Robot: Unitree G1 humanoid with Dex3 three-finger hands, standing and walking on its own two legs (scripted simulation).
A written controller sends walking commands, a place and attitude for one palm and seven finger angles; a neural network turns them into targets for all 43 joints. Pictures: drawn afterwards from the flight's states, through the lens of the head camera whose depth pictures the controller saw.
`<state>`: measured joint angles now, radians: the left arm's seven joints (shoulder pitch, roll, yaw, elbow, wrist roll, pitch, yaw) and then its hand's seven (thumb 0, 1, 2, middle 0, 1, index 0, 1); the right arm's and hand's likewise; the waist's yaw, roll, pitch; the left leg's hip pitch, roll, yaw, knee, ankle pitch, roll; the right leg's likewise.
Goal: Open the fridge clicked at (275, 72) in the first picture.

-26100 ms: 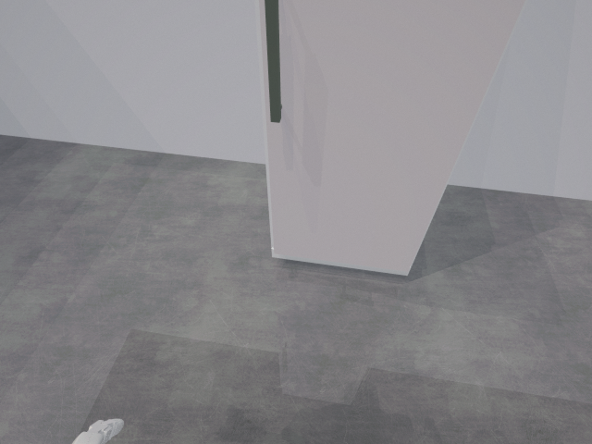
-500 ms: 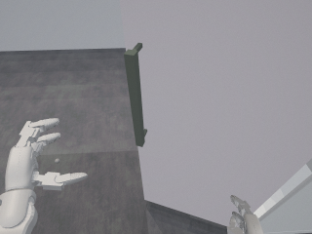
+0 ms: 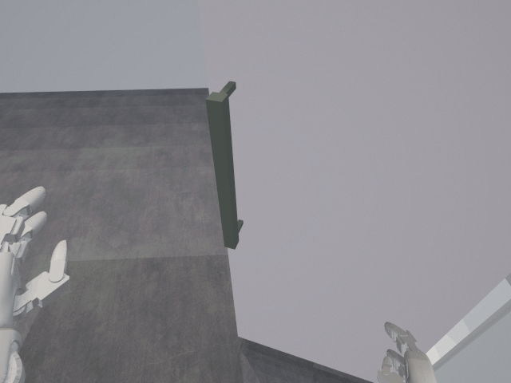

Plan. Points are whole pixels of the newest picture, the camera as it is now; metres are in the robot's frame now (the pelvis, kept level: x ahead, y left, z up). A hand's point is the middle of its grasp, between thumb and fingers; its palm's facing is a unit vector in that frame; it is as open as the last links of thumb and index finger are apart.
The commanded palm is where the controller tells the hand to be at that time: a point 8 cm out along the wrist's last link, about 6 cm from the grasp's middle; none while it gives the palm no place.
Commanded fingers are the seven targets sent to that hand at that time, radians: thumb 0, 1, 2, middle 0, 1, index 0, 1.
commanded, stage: draw the hand back to the body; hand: left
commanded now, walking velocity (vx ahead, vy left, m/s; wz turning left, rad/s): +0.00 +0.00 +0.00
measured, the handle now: (230, 177) +0.41 +0.11 +0.13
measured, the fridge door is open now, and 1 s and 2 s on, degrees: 69 69 69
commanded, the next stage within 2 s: step back with the hand held close in 0.32 s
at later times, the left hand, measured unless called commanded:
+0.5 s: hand (60, 271) +0.18 +0.26 +0.16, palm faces +0.48 -0.80 -0.37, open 7.4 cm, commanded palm +0.13 +0.29 +0.18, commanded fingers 0.00 0.90 0.90 -0.20 -0.30 -0.20 -0.30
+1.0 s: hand (24, 301) +0.14 +0.28 +0.16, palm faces +0.45 -0.77 -0.46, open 7.4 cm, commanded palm +0.08 +0.31 +0.18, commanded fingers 0.00 0.90 0.90 -0.20 -0.30 -0.20 -0.30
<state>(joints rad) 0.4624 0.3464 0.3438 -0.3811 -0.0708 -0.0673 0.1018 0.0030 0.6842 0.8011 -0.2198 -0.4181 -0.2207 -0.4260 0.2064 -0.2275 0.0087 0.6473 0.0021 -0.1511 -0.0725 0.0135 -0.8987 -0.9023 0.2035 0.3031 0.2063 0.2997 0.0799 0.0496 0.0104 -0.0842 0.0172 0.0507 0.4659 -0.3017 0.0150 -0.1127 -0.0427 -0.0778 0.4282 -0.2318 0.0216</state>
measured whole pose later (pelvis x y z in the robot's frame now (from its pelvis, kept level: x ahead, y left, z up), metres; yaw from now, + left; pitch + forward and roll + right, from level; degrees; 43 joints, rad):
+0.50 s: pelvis -0.01 -0.01 +0.00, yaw +0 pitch -5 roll -1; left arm 0.42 0.34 0.36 -0.37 -0.07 -0.08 0.11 0.01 0.89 0.90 -0.21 -0.30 -0.21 -0.31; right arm 0.21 -0.22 0.02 0.65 0.00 -0.14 -0.08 0.01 -0.90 -0.90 0.20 0.30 0.21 0.30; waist 0.07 0.06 0.03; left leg -0.10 0.03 0.05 0.47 -0.29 0.01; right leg -0.12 -0.03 -0.08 0.42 -0.21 0.01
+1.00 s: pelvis -0.06 +0.01 -0.02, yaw -1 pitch -2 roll +0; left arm 0.50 0.41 0.45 -0.52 -0.03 -0.21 0.14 0.01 0.89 0.90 -0.22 -0.30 -0.22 -0.31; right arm 0.21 -0.19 0.02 0.55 0.00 -0.07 -0.08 0.01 -0.90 -0.90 0.20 0.30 0.21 0.30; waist 0.03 -0.03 0.06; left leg -0.32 0.00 0.08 0.62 -0.28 0.04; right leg -0.36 -0.07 -0.03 0.59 -0.20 0.04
